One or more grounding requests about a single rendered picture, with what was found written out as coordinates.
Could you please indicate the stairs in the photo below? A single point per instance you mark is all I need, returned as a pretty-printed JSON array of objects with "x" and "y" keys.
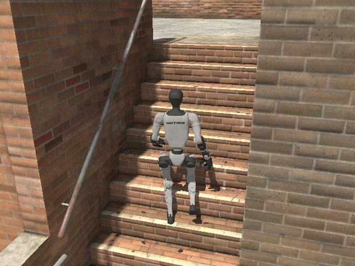
[{"x": 218, "y": 84}]

